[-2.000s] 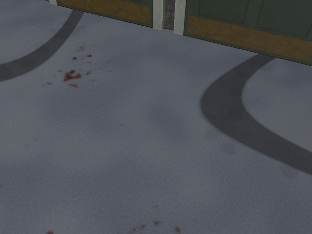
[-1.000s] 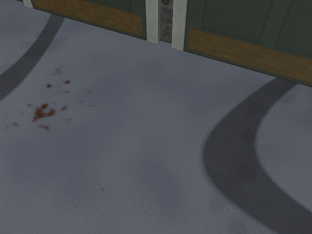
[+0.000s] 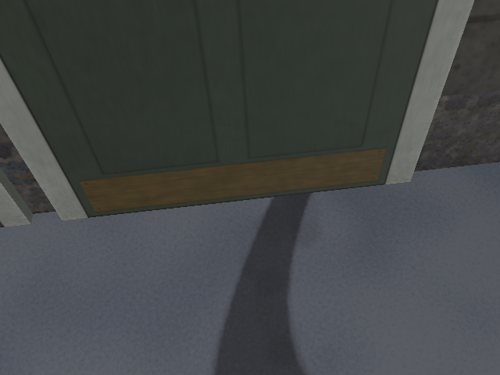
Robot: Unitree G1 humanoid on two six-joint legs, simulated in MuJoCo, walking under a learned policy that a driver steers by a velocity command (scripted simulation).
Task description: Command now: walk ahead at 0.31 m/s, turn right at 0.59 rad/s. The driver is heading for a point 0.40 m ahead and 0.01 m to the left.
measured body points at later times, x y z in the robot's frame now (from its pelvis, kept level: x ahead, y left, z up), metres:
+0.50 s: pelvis +0.13 +0.02 -0.01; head +0.15 +0.02 +0.44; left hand +0.31 +0.25 -0.13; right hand +0.15 -0.26 -0.13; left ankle +0.23 +0.11 -0.74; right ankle +0.11 -0.09 -0.72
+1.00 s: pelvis +0.13 +0.01 +0.00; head +0.13 +0.01 +0.45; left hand +0.28 +0.23 -0.14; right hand +0.12 -0.25 -0.14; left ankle +0.16 +0.13 -0.74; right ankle +0.11 -0.08 -0.74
